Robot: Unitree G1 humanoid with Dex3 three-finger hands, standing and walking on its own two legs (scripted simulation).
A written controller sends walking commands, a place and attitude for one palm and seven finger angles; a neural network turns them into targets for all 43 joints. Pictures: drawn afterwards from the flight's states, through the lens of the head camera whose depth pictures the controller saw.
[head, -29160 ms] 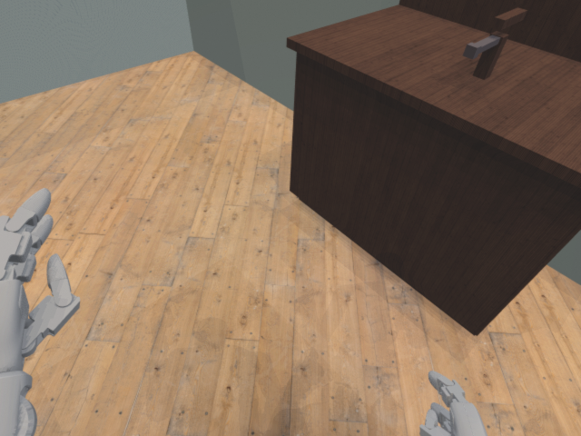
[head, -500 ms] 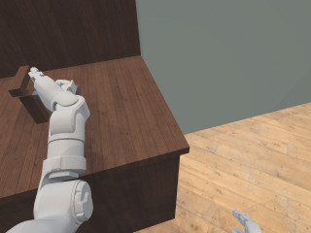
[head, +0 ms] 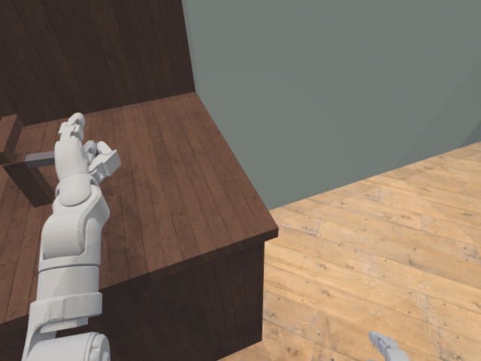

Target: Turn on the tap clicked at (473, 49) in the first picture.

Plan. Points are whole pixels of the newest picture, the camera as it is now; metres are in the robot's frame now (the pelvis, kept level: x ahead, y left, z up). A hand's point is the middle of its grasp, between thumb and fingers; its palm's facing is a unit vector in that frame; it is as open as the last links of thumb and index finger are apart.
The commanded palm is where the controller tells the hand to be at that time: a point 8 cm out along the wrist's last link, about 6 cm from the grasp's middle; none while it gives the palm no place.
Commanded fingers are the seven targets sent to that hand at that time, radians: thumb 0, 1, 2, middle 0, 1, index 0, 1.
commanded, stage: draw the hand back beside the body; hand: left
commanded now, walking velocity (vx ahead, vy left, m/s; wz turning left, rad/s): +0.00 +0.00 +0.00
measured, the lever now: (94, 152) +0.46 +0.33 +0.14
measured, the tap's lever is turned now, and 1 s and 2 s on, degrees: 79 79 79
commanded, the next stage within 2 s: step back with the hand held close in 1.26 s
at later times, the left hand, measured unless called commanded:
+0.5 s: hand (81, 214) +0.26 +0.24 +0.18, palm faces +0.35 -0.90 -0.24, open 7.6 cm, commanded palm +0.21 +0.29 +0.19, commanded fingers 0.00 0.90 0.90 -0.19 -0.26 -0.19 -0.26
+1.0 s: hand (46, 274) +0.18 +0.26 +0.15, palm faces +0.42 -0.85 -0.33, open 7.4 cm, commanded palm +0.14 +0.30 +0.17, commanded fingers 0.00 0.90 0.90 -0.20 -0.30 -0.20 -0.30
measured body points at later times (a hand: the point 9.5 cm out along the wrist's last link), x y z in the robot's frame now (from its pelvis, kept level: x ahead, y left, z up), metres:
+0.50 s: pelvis -0.02 +0.02 +0.00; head -0.04 -0.01 +0.45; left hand +0.23 +0.29 +0.19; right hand +0.17 -0.19 -0.09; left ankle -0.03 +0.13 -0.75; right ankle -0.01 -0.07 -0.75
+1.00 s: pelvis -0.01 +0.02 +0.00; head -0.03 +0.00 +0.45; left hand +0.15 +0.31 +0.17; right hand +0.18 -0.20 -0.09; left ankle -0.03 +0.13 -0.75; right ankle -0.01 -0.07 -0.75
